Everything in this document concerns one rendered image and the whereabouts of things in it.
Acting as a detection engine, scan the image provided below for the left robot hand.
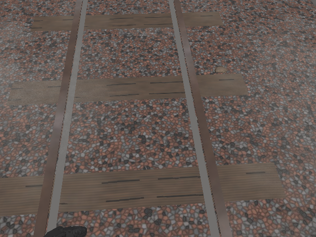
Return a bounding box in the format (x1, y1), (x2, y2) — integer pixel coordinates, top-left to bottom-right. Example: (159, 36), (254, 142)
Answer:
(43, 226), (87, 237)

